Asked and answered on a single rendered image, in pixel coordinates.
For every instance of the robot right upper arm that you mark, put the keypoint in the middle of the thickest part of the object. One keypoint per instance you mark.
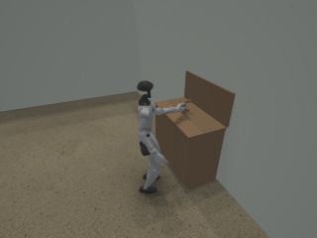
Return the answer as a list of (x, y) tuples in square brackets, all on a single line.
[(144, 116)]

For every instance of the right robot thigh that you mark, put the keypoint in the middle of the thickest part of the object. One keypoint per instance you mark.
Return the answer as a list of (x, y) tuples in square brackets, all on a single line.
[(151, 158)]

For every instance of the robot left hand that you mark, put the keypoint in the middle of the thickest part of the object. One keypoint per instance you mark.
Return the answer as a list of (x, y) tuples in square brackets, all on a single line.
[(180, 106)]

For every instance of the right robot forearm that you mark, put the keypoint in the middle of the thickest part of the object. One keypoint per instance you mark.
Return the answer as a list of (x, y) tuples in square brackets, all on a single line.
[(146, 140)]

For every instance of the right robot shin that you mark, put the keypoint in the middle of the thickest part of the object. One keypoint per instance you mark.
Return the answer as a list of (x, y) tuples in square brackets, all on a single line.
[(151, 177)]

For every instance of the robot left upper arm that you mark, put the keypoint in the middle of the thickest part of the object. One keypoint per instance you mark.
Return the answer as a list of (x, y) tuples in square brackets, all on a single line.
[(157, 111)]

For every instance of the left robot forearm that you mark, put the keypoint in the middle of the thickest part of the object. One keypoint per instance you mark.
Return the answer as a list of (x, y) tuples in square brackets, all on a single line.
[(170, 110)]

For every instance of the counter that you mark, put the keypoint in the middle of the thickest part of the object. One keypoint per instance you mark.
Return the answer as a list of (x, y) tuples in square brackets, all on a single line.
[(192, 141)]

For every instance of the robot right hand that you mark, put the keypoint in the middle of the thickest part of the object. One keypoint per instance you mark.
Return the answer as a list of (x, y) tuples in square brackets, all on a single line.
[(158, 158)]

